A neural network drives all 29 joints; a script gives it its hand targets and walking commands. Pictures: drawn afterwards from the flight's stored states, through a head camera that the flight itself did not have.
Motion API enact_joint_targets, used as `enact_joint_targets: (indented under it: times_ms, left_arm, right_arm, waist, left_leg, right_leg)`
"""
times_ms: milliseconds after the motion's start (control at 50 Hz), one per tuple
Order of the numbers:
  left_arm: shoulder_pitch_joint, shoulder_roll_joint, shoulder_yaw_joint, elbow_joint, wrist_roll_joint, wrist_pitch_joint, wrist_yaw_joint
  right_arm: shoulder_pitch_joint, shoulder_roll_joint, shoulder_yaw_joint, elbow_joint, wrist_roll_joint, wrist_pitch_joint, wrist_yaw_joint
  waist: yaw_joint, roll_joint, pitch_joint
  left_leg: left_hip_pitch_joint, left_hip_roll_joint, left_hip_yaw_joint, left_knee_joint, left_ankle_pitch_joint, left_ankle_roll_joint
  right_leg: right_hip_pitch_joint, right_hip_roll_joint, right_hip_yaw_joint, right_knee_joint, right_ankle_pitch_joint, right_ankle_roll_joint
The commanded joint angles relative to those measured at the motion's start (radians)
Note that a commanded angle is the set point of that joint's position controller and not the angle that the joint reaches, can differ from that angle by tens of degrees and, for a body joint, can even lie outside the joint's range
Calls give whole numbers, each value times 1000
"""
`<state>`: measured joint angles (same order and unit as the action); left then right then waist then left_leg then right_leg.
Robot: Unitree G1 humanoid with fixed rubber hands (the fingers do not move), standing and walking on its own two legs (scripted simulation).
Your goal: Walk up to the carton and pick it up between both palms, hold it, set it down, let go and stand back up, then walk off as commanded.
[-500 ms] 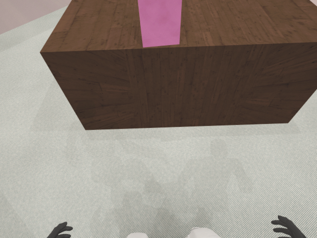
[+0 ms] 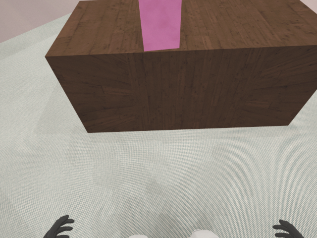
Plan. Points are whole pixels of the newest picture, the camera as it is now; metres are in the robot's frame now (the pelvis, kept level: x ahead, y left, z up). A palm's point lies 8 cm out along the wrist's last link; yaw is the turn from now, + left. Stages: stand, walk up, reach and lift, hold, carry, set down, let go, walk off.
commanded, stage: stand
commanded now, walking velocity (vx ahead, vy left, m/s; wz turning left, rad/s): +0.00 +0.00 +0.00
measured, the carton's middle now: (158, 12) +1.06 +0.02 +0.07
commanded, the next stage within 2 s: none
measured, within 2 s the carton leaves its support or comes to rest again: neither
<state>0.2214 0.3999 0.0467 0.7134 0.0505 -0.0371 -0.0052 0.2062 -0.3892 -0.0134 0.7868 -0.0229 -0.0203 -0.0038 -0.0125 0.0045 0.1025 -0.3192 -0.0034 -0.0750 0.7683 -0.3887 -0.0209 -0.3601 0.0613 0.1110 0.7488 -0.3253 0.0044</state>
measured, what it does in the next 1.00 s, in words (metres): stands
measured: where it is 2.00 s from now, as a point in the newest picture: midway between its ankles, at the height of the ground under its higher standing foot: outside the picture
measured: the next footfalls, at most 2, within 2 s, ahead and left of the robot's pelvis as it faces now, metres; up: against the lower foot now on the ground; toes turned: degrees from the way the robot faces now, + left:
none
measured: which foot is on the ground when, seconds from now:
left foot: down 0.00-1.00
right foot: down 0.00-1.00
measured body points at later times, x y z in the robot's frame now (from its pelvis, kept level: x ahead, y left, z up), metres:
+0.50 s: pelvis +0.00 +0.00 +0.00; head +0.01 +0.00 +0.45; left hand +0.13 +0.31 -0.09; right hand +0.11 -0.31 -0.10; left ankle +0.02 +0.14 -0.71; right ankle +0.05 -0.13 -0.71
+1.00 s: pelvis -0.01 +0.00 +0.00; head +0.01 +0.00 +0.45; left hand +0.13 +0.31 -0.08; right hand +0.10 -0.31 -0.10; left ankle +0.02 +0.14 -0.71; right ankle +0.05 -0.13 -0.71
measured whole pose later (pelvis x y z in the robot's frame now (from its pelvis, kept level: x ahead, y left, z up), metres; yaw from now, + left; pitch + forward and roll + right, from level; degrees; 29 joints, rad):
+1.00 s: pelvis -0.01 +0.00 +0.00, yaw +0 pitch -4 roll +0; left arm 0.22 0.40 0.05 0.71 0.05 -0.04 -0.01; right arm 0.21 -0.39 -0.01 0.79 -0.02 -0.02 0.00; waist -0.01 0.01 0.09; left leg -0.32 0.00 -0.07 0.74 -0.36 -0.02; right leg -0.35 0.06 0.11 0.71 -0.30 0.00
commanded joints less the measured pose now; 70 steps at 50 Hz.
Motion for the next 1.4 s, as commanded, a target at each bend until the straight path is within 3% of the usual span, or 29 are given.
enact_joint_targets:
  times_ms: [0,60,80,140,200,300,420,500,540,560,720,780,840,900,1000,1020,1140,1260,1380]
  left_arm:
    - [-86,198,34,17,-42,-26,8]
    - [-69,189,32,20,-49,-26,8]
    - [-73,198,37,20,-48,-29,8]
    - [-76,199,36,23,-46,-28,8]
    - [-71,196,35,20,-43,-27,8]
    - [-74,192,35,28,-45,-24,10]
    - [-79,180,33,23,-45,-23,10]
    - [-66,191,34,28,-44,-26,10]
    - [-72,204,39,22,-41,-23,9]
    - [-71,193,35,20,-41,-21,8]
    - [-66,189,32,25,-43,-24,8]
    - [-67,190,35,24,-41,-23,8]
    - [-74,203,38,23,-41,-21,9]
    - [-71,193,33,23,-42,-24,8]
    - [-80,186,33,20,-42,-21,8]
    - [-71,185,31,22,-43,-22,8]
    - [-60,179,31,23,-46,-22,9]
    - [-72,201,35,24,-41,-20,7]
    - [-64,186,29,30,-44,-21,7]
  right_arm:
    - [-49,-193,-64,2,22,-28,2]
    - [-53,-201,-59,6,18,-29,1]
    - [-44,-200,-63,6,21,-30,2]
    - [-38,-195,-61,9,20,-30,3]
    - [-47,-200,-62,6,20,-27,1]
    - [-41,-192,-61,9,19,-28,1]
    - [-58,-192,-56,3,15,-29,2]
    - [-39,-184,-56,2,19,-28,1]
    - [-23,-196,-60,6,20,-26,-1]
    - [-32,-195,-57,7,14,-27,1]
    - [-39,-200,-60,4,14,-27,1]
    - [-43,-186,-57,0,15,-27,3]
    - [-28,-193,-59,5,20,-27,5]
    - [-30,-184,-58,3,19,-27,4]
    - [-41,-186,-57,1,15,-26,3]
    - [-36,-193,-57,2,14,-25,4]
    - [-39,-191,-56,3,18,-28,4]
    - [-28,-185,-57,4,14,-24,3]
    - [-37,-195,-59,6,10,-26,6]
  waist:
    - [-10,-4,-196]
    - [6,-4,-199]
    - [-3,19,-196]
    - [-3,-8,-214]
    - [-3,22,-205]
    - [-7,-17,-208]
    - [-4,31,-210]
    - [-3,-9,-207]
    - [-15,11,-203]
    - [0,7,-188]
    - [-3,25,-211]
    - [4,13,-207]
    - [-8,-4,-201]
    - [-7,8,-197]
    - [-4,-10,-204]
    - [-5,18,-206]
    - [4,13,-232]
    - [-10,-7,-195]
    - [-1,10,-192]
  left_leg:
    - [96,81,-68,-203,136,85]
    - [69,89,-79,-224,144,92]
    - [73,84,-78,-215,142,89]
    - [85,86,-74,-211,162,90]
    - [77,91,-80,-222,162,90]
    - [85,84,-74,-216,139,90]
    - [67,101,-90,-243,143,94]
    - [66,81,-74,-218,151,91]
    - [81,80,-83,-221,149,85]
    - [72,86,-87,-230,143,92]
    - [70,90,-84,-234,156,90]
    - [61,89,-82,-238,145,92]
    - [60,81,-76,-223,133,87]
    - [71,85,-83,-230,114,91]
    - [78,89,-79,-237,135,93]
    - [78,91,-80,-238,150,92]
    - [74,96,-89,-239,163,89]
    - [66,81,-80,-235,126,90]
    - [56,87,-88,-244,112,90]
  right_leg:
    - [50,-137,169,-206,132,-90]
    - [83,-128,148,-195,164,-81]
    - [73,-133,153,-194,180,-87]
    - [86,-136,144,-195,176,-88]
    - [82,-131,145,-190,168,-85]
    - [75,-134,149,-204,163,-88]
    - [96,-114,108,-180,189,-76]
    - [98,-130,143,-200,174,-86]
    - [70,-134,155,-198,163,-89]
    - [69,-129,145,-205,142,-79]
    - [90,-131,133,-198,181,-83]
    - [100,-125,121,-206,154,-77]
    - [81,-136,143,-213,144,-84]
    - [72,-138,145,-220,104,-86]
    - [76,-132,134,-225,133,-78]
    - [80,-129,127,-213,155,-74]
    - [115,-128,120,-194,217,-76]
    - [71,-131,139,-223,119,-79]
    - [78,-122,128,-215,132,-74]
